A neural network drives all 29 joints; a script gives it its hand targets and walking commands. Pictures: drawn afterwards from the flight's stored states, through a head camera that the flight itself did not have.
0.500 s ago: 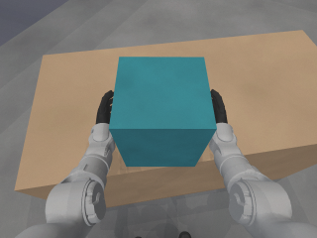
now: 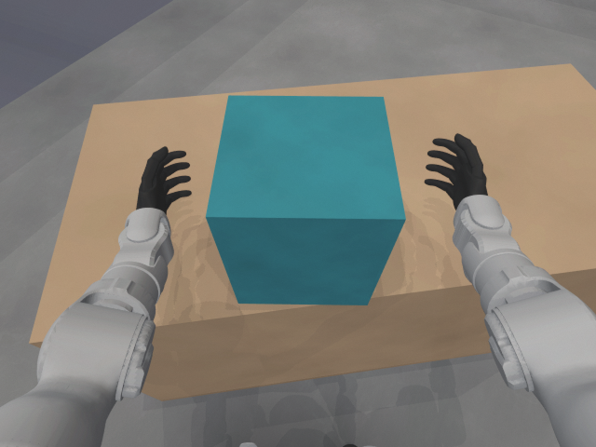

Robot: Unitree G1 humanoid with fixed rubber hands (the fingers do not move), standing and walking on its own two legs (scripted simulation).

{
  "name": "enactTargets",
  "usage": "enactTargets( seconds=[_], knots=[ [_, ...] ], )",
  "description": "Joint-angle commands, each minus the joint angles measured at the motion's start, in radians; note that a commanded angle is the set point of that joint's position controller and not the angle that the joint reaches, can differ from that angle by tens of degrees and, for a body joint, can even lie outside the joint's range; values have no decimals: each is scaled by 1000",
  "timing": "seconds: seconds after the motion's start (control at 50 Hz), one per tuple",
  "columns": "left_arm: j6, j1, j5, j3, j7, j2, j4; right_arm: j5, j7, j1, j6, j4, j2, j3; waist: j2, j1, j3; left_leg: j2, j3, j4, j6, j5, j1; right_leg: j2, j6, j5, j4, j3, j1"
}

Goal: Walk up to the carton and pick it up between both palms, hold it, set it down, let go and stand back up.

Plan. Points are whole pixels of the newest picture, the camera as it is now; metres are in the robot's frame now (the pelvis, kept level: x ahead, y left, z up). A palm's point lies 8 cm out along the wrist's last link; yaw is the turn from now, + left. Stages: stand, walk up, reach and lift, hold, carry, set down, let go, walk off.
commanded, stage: set down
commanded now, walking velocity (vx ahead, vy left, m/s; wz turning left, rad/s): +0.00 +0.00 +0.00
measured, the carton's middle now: (304, 209) +0.44 +0.02 +0.02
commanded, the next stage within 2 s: none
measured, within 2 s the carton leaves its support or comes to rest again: neither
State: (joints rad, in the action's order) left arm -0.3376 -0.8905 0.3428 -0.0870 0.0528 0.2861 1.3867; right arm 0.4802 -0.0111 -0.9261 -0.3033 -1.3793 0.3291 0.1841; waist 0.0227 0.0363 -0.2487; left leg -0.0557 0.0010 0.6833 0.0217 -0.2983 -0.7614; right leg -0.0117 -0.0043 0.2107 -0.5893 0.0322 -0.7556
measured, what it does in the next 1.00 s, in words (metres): stands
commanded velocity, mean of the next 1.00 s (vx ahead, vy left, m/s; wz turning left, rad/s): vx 0.00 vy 0.00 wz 0.00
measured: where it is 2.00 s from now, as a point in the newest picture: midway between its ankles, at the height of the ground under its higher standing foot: outside the picture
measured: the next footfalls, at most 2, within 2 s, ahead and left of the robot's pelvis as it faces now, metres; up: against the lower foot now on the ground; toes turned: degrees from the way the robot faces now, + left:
none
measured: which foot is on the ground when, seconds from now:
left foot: down 0.00-1.00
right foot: down 0.00-1.00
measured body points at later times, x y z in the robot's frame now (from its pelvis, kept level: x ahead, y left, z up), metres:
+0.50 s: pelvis -0.01 -0.01 +0.02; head +0.02 -0.01 +0.47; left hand +0.44 +0.23 +0.15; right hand +0.45 -0.19 +0.16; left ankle +0.00 +0.12 -0.72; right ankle +0.03 -0.13 -0.72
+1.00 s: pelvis +0.01 -0.01 +0.03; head +0.02 +0.00 +0.48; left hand +0.40 +0.23 +0.12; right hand +0.42 -0.20 +0.12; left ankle +0.00 +0.12 -0.72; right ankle +0.03 -0.13 -0.72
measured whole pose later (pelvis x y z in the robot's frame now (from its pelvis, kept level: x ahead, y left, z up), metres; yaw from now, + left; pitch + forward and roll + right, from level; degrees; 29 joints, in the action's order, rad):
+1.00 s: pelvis +0.01 -0.01 +0.03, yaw +1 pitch +4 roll -1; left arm 0.22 -0.60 0.17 0.10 0.00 0.29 0.70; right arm 0.35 -0.09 -0.59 0.07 -0.76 0.29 0.06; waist 0.00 0.01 -0.06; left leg -0.04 0.00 0.38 0.03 -0.21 -0.24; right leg 0.00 0.00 0.14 -0.32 0.04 -0.25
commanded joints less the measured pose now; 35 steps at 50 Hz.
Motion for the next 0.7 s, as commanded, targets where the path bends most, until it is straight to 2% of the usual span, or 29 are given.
enactTargets(
  seconds=[0.0,0.02,0.04,0.06,0.1,0.12,0.14,0.16,0.18,0.2,0.22,0.24,0.26,0.3,0.32,0.38,0.4,0.42,0.44,0.46,0.48,0.52,0.54,0.58,0.6,0.62,0.64,0.68],
  knots=[
    [15,-529,29,-10,-5,164,-296,-2,25,-470,22,294,145,-35,27,-4,-692,47,33,-25,52,451,362,-34,-7,-263,2,16,293],
    [31,-526,26,-4,-5,173,-311,-6,24,-472,37,312,152,-34,17,4,-714,52,35,-29,47,456,360,-35,-10,-288,2,15,323],
    [53,-506,17,7,-7,180,-329,-13,21,-462,49,329,154,-45,-1,-5,-710,55,35,-33,43,458,359,-32,-18,-330,3,8,368],
    [68,-501,8,16,-16,185,-290,-33,16,-459,65,308,144,-48,-23,-13,-665,60,32,-44,30,407,314,-25,-21,-310,4,-3,396],
    [94,-539,6,47,-14,222,-359,-56,-4,-497,86,383,163,-75,-49,-4,-721,66,41,-72,23,381,273,-20,-31,-348,2,-16,485],
    [103,-528,12,48,-17,225,-308,-68,-9,-502,103,377,143,-71,-94,-10,-684,69,38,-79,10,330,222,-16,-38,-330,-2,-22,513],
    [112,-561,21,59,-15,240,-337,-77,-18,-534,115,433,151,-86,-107,1,-710,72,49,-99,4,280,191,-9,-43,-315,1,-31,556],
    [125,-552,16,64,-14,250,-288,-92,-28,-535,136,422,137,-90,-119,0,-663,75,51,-117,-8,240,148,-2,-47,-300,7,-39,590],
    [144,-552,19,77,-10,259,-368,-95,-35,-545,145,506,158,-98,-129,7,-730,74,53,-133,-9,268,171,-4,-48,-347,13,-42,640],
    [167,-523,-2,75,-9,253,-348,-100,-43,-513,162,475,142,-101,-114,4,-679,74,48,-147,-9,277,190,-3,-48,-361,20,-43,655],
    [195,-470,-20,97,-19,242,-351,-110,-52,-465,178,466,134,-105,-129,-10,-646,77,52,-164,-9,288,206,-5,-49,-402,32,-45,703],
    [212,-505,-31,107,-26,258,-355,-117,-61,-482,193,463,136,-120,-117,-9,-621,77,55,-177,-7,264,203,0,-48,-387,40,-51,717],
    [235,-515,-46,101,-25,257,-359,-116,-71,-483,210,451,138,-128,-81,-14,-574,77,53,-199,-2,265,220,-2,-44,-381,57,-49,731],
    [266,-532,-43,95,-28,250,-317,-121,-83,-491,246,417,113,-135,-87,-26,-466,73,46,-224,-9,191,222,6,-36,-274,94,-55,693],
    [272,-563,-31,92,-19,247,-390,-114,-81,-511,255,470,127,-140,-65,-14,-496,71,46,-237,-4,197,255,3,-29,-247,107,-49,677],
    [295,-640,10,32,7,234,-333,-118,-67,-553,309,430,130,-161,-26,-29,-416,58,32,-252,4,119,292,-9,-6,-85,140,-19,544],
    [302,-604,13,20,8,214,-296,-122,-60,-527,321,400,109,-152,-21,-33,-395,55,29,-251,1,127,314,-9,-3,-76,144,-16,533],
    [305,-599,4,19,6,212,-344,-119,-55,-499,324,419,106,-154,-5,-36,-426,54,33,-246,8,163,353,-11,-2,-116,144,-14,542],
    [312,-623,4,19,-2,212,-301,-125,-52,-520,339,385,101,-159,11,-42,-419,57,35,-239,8,168,348,-6,3,-117,142,-16,538],
    [319,-602,6,26,-5,211,-339,-114,-52,-510,340,415,108,-149,7,-31,-439,56,37,-241,9,208,373,-8,0,-162,142,-15,572],
    [327,-595,-6,20,-14,206,-285,-113,-49,-504,351,358,95,-143,9,-41,-390,57,31,-237,8,225,364,-5,2,-166,141,-13,562],
    [351,-619,-22,37,-12,231,-379,-101,-55,-502,355,398,139,-162,57,-42,-432,60,33,-235,31,307,429,-16,3,-241,148,-7,596],
    [366,-629,-29,54,-9,240,-455,-94,-58,-504,352,454,154,-167,64,-35,-485,63,40,-228,38,363,468,-20,-2,-287,147,-1,610],
    [401,-618,-43,65,-13,227,-492,-98,-66,-502,355,471,153,-179,78,-38,-485,63,38,-214,55,430,512,-30,3,-329,152,6,616],
    [417,-522,-64,84,-17,215,-502,-92,-68,-429,357,474,138,-157,56,-30,-454,64,35,-216,52,485,541,-34,-2,-383,158,7,656],
    [433,-534,-71,92,-24,222,-536,-96,-71,-441,358,480,156,-173,50,-40,-437,66,35,-218,56,499,551,-37,-5,-389,163,10,655],
    [449,-449,-96,113,-28,203,-601,-95,-71,-352,354,500,152,-162,54,-36,-448,64,37,-224,63,539,588,-41,-5,-432,171,13,707],
    [489,-505,-116,143,-31,244,-635,-106,-76,-428,369,554,173,-180,47,-27,-446,71,42,-238,59,532,559,-44,-7,-421,179,6,732]
  ],
)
